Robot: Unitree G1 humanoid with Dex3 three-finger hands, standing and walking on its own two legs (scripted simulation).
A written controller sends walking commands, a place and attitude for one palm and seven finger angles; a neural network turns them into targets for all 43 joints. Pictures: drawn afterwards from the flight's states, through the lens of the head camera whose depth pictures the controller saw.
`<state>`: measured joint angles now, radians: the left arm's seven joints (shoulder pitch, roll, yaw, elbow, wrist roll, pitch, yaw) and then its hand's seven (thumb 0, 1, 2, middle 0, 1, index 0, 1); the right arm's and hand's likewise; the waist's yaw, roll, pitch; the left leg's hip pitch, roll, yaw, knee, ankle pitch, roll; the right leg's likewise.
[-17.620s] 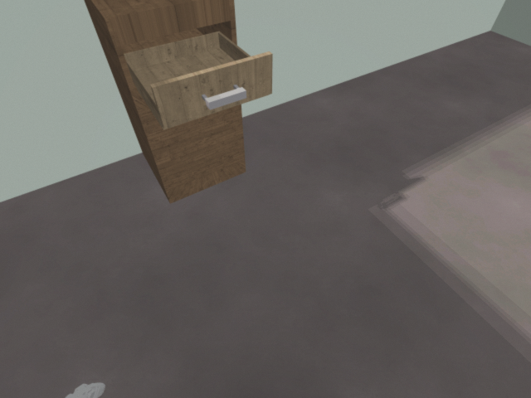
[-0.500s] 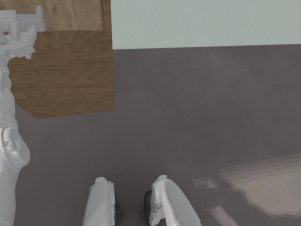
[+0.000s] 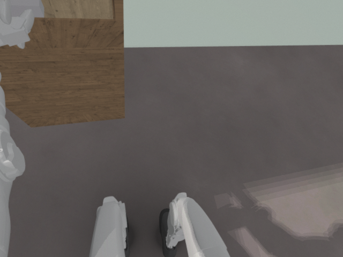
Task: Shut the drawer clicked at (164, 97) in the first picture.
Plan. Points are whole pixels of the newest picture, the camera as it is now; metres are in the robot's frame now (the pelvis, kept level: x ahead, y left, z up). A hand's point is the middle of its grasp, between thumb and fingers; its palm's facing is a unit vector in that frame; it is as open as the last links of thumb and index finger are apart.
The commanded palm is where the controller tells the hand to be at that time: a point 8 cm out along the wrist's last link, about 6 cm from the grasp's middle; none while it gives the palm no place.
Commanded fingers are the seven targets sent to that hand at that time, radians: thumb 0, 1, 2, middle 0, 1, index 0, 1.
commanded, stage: pull the fist back off the drawer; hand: left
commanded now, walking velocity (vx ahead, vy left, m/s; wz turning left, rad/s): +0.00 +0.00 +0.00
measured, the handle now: out of the picture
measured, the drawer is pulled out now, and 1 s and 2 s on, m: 0.00 0.00 0.00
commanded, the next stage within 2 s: draw the hand back to the body in 0.44 s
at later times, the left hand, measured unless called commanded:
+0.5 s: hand (30, 30) +0.55 +0.23 +0.07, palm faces +0.10 -0.99 -0.03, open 2.9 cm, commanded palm +0.53 +0.26 +0.08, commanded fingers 0.00 0.90 0.90 -1.40 -1.60 -1.40 -1.60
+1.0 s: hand out of the picture +0.43 +0.23 +0.16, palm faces +0.09 -0.99 -0.05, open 3.3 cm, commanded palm +0.39 +0.28 +0.17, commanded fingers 0.00 0.90 0.90 -1.40 -1.60 -1.40 -1.60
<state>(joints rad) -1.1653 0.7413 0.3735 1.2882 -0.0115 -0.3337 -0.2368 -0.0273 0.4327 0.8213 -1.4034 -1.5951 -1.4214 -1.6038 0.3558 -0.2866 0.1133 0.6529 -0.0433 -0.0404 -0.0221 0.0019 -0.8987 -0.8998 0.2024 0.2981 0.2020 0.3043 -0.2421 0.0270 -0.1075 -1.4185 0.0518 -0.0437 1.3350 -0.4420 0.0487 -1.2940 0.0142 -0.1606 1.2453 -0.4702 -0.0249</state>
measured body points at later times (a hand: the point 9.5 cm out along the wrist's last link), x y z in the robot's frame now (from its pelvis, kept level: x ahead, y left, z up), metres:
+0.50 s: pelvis +0.04 +0.00 +0.03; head +0.20 +0.04 +0.44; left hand +0.54 +0.28 +0.08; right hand +0.06 -0.26 -0.08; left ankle +0.08 +0.09 -0.60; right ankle +0.06 -0.12 -0.60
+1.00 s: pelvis +0.08 +0.00 +0.09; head +0.16 +0.01 +0.54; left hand +0.42 +0.29 +0.17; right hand +0.22 -0.25 -0.01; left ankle +0.08 +0.09 -0.60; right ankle +0.06 -0.12 -0.60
